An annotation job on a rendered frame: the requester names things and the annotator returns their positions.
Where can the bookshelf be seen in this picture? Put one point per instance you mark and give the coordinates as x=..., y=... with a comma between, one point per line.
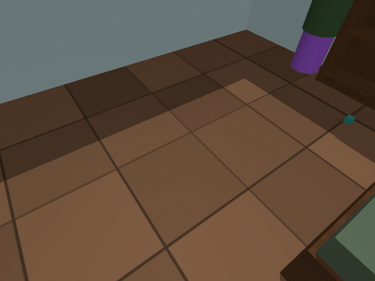
x=349, y=66

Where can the potted plant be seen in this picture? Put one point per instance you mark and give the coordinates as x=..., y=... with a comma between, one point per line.
x=322, y=24

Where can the cube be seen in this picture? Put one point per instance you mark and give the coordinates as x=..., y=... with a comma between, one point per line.
x=349, y=119

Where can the bed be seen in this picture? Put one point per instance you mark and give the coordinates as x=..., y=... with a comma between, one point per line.
x=344, y=251

